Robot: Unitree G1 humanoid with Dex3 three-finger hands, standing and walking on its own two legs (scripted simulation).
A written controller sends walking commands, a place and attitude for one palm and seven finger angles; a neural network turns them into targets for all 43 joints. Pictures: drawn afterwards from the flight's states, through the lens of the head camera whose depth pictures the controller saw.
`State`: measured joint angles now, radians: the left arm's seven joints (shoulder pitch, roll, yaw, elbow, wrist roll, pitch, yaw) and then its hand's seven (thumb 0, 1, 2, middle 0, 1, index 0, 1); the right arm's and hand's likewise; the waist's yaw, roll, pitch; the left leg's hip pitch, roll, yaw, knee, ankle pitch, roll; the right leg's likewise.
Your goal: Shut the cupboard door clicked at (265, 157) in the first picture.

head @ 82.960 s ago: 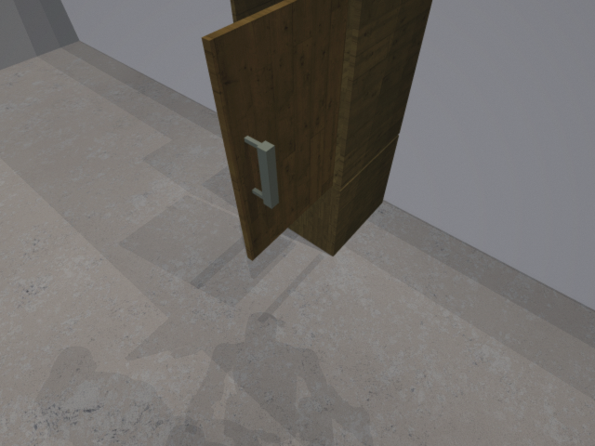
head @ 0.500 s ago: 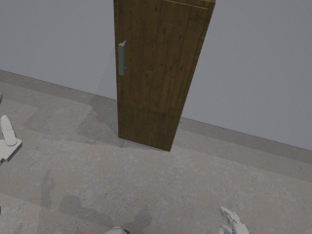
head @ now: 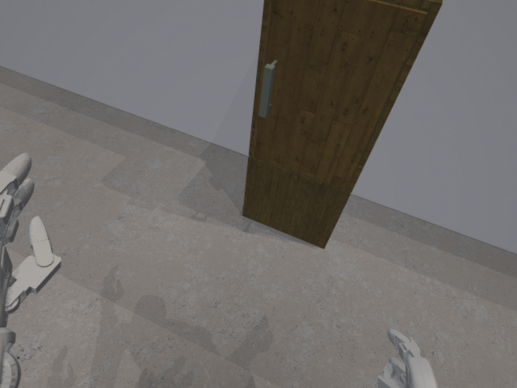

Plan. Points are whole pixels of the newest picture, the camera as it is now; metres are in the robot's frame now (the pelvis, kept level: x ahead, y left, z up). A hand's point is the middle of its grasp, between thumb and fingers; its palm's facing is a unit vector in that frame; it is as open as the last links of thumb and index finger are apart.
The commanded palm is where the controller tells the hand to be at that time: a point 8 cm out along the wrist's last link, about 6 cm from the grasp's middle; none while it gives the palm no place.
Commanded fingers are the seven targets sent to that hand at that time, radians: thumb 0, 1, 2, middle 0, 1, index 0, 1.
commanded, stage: stop stepping back and stand still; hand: left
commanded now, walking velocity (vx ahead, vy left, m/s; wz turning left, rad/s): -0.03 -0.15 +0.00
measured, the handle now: (269, 88) +0.93 +0.01 -0.02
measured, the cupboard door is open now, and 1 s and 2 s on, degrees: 0 0 0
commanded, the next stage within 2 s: let the arm hang, fingers relaxed in 0.60 s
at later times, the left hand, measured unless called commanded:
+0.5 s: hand (41, 244) +0.22 +0.26 +0.17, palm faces +0.47 -0.78 -0.41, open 7.4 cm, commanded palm +0.17 +0.30 +0.19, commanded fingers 0.00 0.90 0.90 -0.20 -0.30 -0.20 -0.30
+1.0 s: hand out of the picture +0.10 +0.19 -0.15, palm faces -0.01 -0.99 -0.16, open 7.2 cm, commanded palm none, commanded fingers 0.00 0.90 0.90 -0.20 -0.30 -0.20 -0.30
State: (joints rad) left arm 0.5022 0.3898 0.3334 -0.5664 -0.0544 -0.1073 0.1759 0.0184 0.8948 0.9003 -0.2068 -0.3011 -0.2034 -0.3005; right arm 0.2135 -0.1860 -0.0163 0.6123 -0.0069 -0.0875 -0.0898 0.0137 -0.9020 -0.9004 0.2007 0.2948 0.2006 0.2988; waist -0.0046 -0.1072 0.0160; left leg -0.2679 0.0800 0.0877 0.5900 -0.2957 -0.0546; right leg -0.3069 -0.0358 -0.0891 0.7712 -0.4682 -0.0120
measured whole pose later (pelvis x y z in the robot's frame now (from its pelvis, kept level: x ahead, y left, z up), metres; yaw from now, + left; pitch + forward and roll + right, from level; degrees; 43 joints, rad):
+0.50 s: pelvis +0.03 -0.01 +0.01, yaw +0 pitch -2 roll +0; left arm 0.55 0.38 0.39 -0.53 -0.04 -0.16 0.18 0.02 0.89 0.90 -0.21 -0.30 -0.21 -0.30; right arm 0.24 -0.21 -0.02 0.65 0.01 -0.05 -0.08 0.01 -0.90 -0.90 0.20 0.29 0.20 0.30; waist 0.02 -0.03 0.03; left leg -0.24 0.05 0.05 0.55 -0.28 -0.02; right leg -0.24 0.00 -0.11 0.56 -0.29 -0.05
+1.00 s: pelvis +0.02 +0.03 +0.01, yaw +0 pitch -1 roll +0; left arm 0.28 0.17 -0.01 0.77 0.00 0.06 0.01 0.00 0.94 0.90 -0.20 -0.30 -0.20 -0.30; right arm 0.20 -0.24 0.02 0.86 -0.02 0.02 0.02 0.01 -0.90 -0.90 0.20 0.29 0.20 0.30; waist -0.02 -0.03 0.07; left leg -0.28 0.01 0.08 0.55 -0.26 0.02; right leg -0.28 -0.04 -0.09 0.56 -0.27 -0.01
